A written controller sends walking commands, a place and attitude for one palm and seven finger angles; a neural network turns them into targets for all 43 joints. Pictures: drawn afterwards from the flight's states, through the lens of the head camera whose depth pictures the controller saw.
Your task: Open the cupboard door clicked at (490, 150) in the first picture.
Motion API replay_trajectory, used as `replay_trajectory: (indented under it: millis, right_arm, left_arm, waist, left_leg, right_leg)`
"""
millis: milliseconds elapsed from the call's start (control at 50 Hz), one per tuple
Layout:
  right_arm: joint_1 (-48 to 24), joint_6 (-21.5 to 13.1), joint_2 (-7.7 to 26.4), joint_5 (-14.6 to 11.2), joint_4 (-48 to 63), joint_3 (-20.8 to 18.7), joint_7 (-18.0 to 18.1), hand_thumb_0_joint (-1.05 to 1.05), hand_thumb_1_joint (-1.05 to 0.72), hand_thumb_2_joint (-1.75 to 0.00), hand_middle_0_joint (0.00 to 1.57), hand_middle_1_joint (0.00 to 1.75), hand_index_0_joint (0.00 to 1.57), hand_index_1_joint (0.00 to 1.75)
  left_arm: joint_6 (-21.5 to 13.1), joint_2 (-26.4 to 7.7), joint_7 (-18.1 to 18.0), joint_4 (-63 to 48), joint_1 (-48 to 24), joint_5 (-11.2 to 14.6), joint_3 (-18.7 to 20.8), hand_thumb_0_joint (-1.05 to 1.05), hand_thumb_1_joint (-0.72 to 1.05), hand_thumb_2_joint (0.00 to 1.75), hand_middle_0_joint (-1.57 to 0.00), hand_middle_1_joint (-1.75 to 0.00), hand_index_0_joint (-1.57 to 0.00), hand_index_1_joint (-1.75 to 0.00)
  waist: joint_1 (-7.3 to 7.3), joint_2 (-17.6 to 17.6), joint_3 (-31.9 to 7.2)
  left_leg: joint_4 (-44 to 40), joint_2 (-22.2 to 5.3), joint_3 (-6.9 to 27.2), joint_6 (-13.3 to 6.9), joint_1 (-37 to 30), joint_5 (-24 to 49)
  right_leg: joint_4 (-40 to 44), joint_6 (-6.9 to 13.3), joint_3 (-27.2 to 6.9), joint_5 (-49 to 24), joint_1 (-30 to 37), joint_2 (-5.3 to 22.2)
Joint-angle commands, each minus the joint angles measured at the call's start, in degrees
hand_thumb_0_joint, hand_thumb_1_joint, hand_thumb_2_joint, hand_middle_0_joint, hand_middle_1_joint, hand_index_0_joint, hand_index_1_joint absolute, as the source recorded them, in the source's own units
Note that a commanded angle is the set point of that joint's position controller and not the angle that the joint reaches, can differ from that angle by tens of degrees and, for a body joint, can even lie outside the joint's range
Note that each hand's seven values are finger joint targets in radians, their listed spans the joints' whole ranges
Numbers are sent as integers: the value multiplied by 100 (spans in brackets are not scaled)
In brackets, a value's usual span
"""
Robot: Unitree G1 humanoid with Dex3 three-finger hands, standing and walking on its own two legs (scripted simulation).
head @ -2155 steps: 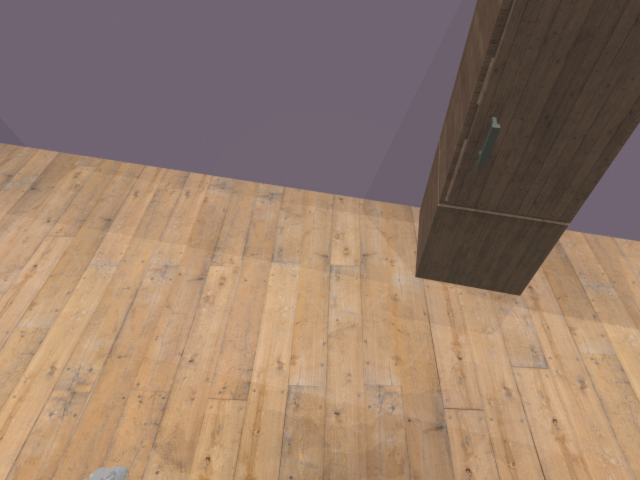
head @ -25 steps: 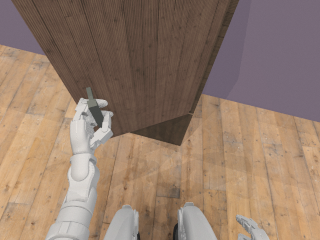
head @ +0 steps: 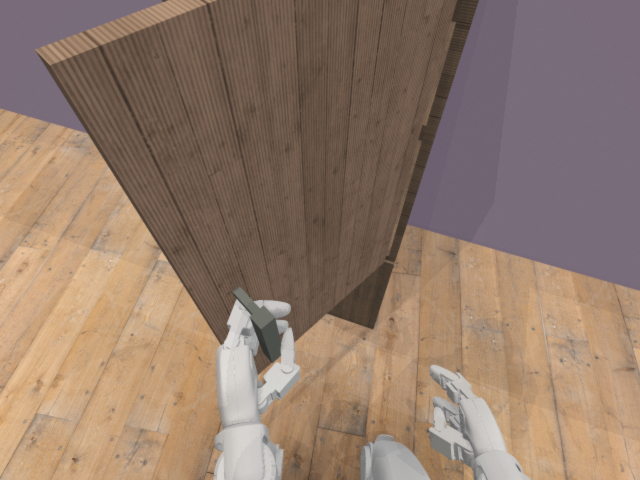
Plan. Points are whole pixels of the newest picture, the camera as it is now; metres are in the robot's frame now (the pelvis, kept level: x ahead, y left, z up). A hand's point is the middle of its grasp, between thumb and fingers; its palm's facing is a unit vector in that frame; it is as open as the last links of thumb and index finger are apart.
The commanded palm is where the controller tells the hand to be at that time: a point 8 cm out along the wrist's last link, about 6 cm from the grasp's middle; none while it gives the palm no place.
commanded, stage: open thumb and fingers to let go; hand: left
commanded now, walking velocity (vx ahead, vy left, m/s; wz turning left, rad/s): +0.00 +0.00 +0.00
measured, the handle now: (258, 325) +0.30 +0.09 +0.01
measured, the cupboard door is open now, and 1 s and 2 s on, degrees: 64 61 63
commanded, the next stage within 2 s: slide the hand sideways off the handle in 0.88 s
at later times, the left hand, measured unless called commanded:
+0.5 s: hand (288, 356) +0.27 +0.05 +0.01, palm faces +0.34 -0.94 -0.04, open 11.1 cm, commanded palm +0.22 +0.09 +0.00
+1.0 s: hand (285, 362) +0.26 +0.05 +0.01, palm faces +0.27 -0.96 -0.04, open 15.2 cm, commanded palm +0.22 +0.09 +0.00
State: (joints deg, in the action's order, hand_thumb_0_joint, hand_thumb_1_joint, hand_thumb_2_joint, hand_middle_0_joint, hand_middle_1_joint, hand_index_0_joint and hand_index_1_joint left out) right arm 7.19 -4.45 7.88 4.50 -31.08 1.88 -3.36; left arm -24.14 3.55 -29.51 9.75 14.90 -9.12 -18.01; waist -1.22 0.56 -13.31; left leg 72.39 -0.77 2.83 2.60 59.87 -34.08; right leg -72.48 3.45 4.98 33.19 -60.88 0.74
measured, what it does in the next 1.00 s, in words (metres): stands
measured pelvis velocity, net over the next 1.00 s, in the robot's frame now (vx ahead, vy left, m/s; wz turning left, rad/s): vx -0.03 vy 0.00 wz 0.01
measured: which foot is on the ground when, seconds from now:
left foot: down 0.00-1.00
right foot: down 0.00-1.00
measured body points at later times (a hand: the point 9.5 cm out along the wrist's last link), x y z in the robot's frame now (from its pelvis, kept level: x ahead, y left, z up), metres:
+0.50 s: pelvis -0.02 -0.02 -0.01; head +0.07 -0.04 +0.43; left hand +0.24 +0.10 +0.01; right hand +0.15 -0.24 -0.13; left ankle +0.00 +0.15 -0.62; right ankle +0.01 -0.09 -0.62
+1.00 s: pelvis -0.03 +0.00 -0.01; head +0.05 +0.00 +0.43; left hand +0.24 +0.10 +0.01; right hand +0.17 -0.20 -0.12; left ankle +0.00 +0.15 -0.62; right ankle +0.01 -0.09 -0.62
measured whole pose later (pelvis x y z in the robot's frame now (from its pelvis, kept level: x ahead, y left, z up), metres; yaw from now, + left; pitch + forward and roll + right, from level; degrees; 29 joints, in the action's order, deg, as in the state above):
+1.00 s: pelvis -0.03 +0.00 -0.01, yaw +1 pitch +21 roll +0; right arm 7.5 -6.1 9.7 4.9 -33.4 0.7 -1.3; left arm -25.7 5.1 -34.0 16.8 5.0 -9.4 -16.6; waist -0.3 1.1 -11.7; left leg 75.5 0.3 3.3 2.4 63.8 -32.4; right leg -75.5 3.4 5.3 31.8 -64.4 1.7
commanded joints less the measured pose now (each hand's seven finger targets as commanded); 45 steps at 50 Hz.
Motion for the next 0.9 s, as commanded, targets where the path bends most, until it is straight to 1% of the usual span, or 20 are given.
replay_trajectory:
  millis: [0,20,40,60,100,140,240,360,400,440,480,520,580,620,640,660,760,780,840,880]
  right_arm:
    - [-247,-330,576,16,694,-240,138,0,-90,-90,20,30,20,30]
    - [-231,-341,572,26,639,-247,160,0,-90,-90,20,30,20,30]
    - [-191,-343,589,43,528,-265,195,0,-90,-90,20,30,20,30]
    - [-203,-361,578,55,520,-285,207,0,-90,-90,20,30,20,30]
    - [-169,-393,567,56,557,-309,228,0,-90,-90,20,30,20,30]
    - [-103,-404,590,38,554,-327,241,0,-90,-90,20,30,20,30]
    - [-35,-393,629,15,567,-362,285,0,-90,-90,20,30,20,30]
    - [-29,-441,654,18,544,-376,304,0,-90,-90,20,30,20,30]
    - [-27,-443,656,19,572,-386,307,0,-90,-90,20,30,20,30]
    - [-29,-451,666,11,550,-387,307,0,-90,-90,20,30,20,30]
    - [-24,-464,682,22,577,-397,305,0,-90,-90,20,30,20,30]
    - [-1,-471,672,15,562,-390,294,0,-90,-90,20,30,20,30]
    - [-24,-478,687,18,602,-389,300,0,-90,-90,20,30,20,30]
    - [-21,-482,688,21,555,-375,300,0,-90,-90,20,30,20,30]
    - [-39,-490,690,30,556,-374,298,0,-90,-90,20,30,20,30]
    - [-45,-493,685,25,554,-370,297,0,-90,-90,20,30,20,30]
    - [-12,-498,700,48,578,-364,268,0,-90,-90,20,30,20,30]
    - [-20,-494,709,40,633,-362,270,0,-90,-90,20,30,20,30]
    - [-62,-454,708,39,566,-335,264,0,-90,-90,20,30,20,30]
    - [-116,-437,710,42,598,-332,277,0,-90,-90,20,30,20,30]
  left_arm:
    - [-169,1040,-352,-872,-406,-64,113,0,90,90,-40,-135,-40,-135]
    - [-191,972,-406,-749,-675,-69,234,0,90,90,-40,-135,-40,-135]
    - [-261,776,-502,-739,-1382,-81,415,0,90,90,-40,-135,-40,-135]
    - [-286,870,-512,-584,-1252,-83,423,0,83,87,-40,-134,-40,-134]
    - [-346,861,-491,-627,-1153,-85,387,0,69,81,-38,-133,-38,-133]
    - [-380,866,-398,-633,-1142,-36,296,0,55,75,-38,-131,-38,-131]
    - [-440,674,-276,-682,-1272,30,342,0,20,60,-35,-127,-35,-127]
    - [-536,583,-292,-591,-1436,45,439,0,-22,42,-32,-123,-32,-123]
    - [-556,505,-286,-582,-1290,75,533,0,-36,36,-31,-122,-31,-122]
    - [-574,545,-299,-553,-1406,85,506,0,-50,30,-30,-120,-30,-120]
    - [-566,541,-325,-569,-1351,39,504,0,-50,30,-30,-120,-30,-120]
    - [-562,616,-335,-566,-1310,58,462,0,-50,30,-28,-110,-28,-110]
    - [-542,612,-362,-595,-1288,35,451,0,-50,30,-26,-95,-26,-95]
    - [-532,689,-393,-516,-1532,22,378,0,-50,30,-24,-85,-24,-85]
    - [-539,712,-411,-543,-1629,22,361,0,-50,30,-23,-80,-23,-80]
    - [-533,728,-422,-461,-1587,4,354,0,-50,30,-22,-75,-22,-75]
    - [-486,948,-475,-499,-1587,-75,164,0,-50,30,-18,-50,-18,-50]
    - [-443,917,-474,-495,-1502,-77,183,0,-50,30,-18,-45,-18,-45]
    - [-386,975,-527,-433,-1874,-55,154,0,-50,30,-15,-30,-15,-30]
    - [-365,900,-585,-434,-1907,-76,246,0,-50,30,-15,-30,-15,-30]
  waist:
    - [-22,-516,-1167]
    - [-49,-566,-1158]
    - [-134,-527,-1141]
    - [-56,-515,-1223]
    - [-2,-521,-1571]
    - [-82,-622,-1567]
    - [-102,-724,-1547]
    - [-108,-840,-1478]
    - [-30,-835,-1518]
    - [-73,-825,-1439]
    - [-35,-692,-1468]
    - [-43,-771,-1482]
    - [-9,-680,-1461]
    - [-95,-733,-1334]
    - [-77,-609,-1337]
    - [-76,-695,-1294]
    - [-49,-480,-1562]
    - [-33,-509,-1527]
    - [-101,-447,-1361]
    - [-29,-367,-1420]
  left_leg:
    - [-498,315,-121,-213,-397,1393]
    - [-428,321,-125,-209,-321,1328]
    - [-337,317,-116,-209,-241,1252]
    - [-334,336,-132,-201,-198,1172]
    - [-316,338,-162,-212,-217,1263]
    - [-302,333,-165,-217,-140,1184]
    - [-248,325,-156,-219,138,988]
    - [-226,313,-137,-239,256,792]
    - [-237,319,-138,-227,338,805]
    - [-248,319,-157,-242,291,724]
    - [-278,312,-147,-252,219,822]
    - [-309,311,-156,-252,152,815]
    - [-348,315,-155,-263,77,850]
    - [-347,308,-162,-273,29,790]
    - [-336,313,-167,-268,33,757]
    - [-358,314,-166,-271,14,722]
    - [-455,308,-159,-289,-327,1027]
    - [-492,299,-128,-288,-326,1058]
    - [-514,301,-123,-287,-363,964]
    - [-542,301,-102,-284,-408,990]
  right_leg:
    - [1156,-218,-415,-2148,1422,21]
    - [1183,-250,-491,-2092,1384,56]
    - [1193,-270,-574,-1961,1278,91]
    - [1220,-279,-618,-1817,1328,114]
    - [1218,-296,-710,-2032,1567,158]
    - [1319,-345,-832,-2075,1704,226]
    - [1473,-390,-1129,-1848,1933,342]
    - [1533,-383,-1181,-1363,1812,348]
    - [1520,-369,-1216,-1354,1909,363]
    - [1560,-361,-1196,-1124,1778,343]
    - [1488,-310,-1086,-1191,1724,294]
    - [1472,-319,-1034,-1174,1686,281]
    - [1425,-265,-907,-1052,1591,216]
    - [1439,-274,-854,-897,1424,205]
    - [1443,-272,-874,-824,1377,207]
    - [1448,-256,-834,-712,1345,191]
    - [1201,-200,-502,-1164,1236,80]
    - [1176,-178,-438,-1164,1235,56]
    - [1181,-186,-384,-1017,1064,48]
    - [1128,-153,-340,-957,1024,17]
